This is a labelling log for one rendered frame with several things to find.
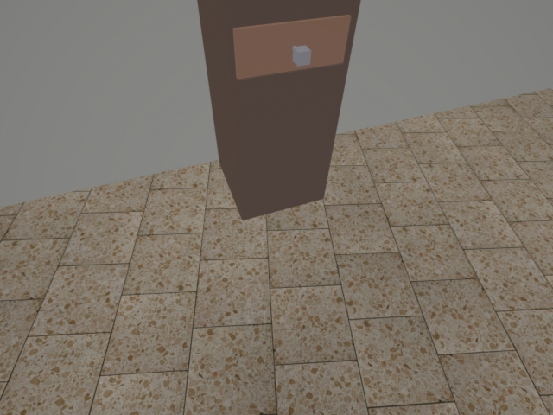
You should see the drawer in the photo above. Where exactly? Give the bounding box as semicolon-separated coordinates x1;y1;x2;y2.
233;15;351;79

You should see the cabinet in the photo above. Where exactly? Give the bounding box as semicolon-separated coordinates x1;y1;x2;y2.
197;0;361;220

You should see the handle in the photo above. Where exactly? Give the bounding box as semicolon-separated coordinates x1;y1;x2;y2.
292;45;311;67

